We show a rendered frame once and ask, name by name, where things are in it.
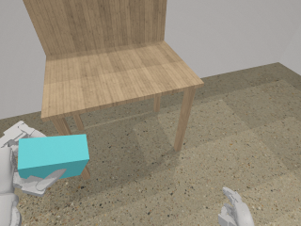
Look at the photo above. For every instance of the sponge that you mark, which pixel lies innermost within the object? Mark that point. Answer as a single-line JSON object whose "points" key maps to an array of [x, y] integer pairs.
{"points": [[41, 156]]}

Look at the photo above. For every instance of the right robot hand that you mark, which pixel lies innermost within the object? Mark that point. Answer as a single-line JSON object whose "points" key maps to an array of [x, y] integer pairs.
{"points": [[238, 215]]}

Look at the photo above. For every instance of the table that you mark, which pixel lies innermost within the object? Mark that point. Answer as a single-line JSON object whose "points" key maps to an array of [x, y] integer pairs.
{"points": [[105, 53]]}

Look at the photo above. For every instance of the left robot hand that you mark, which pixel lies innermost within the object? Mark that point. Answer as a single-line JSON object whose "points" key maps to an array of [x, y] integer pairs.
{"points": [[9, 148]]}

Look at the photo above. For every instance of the robot left forearm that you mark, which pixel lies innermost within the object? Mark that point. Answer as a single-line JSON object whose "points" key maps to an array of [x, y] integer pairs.
{"points": [[9, 214]]}

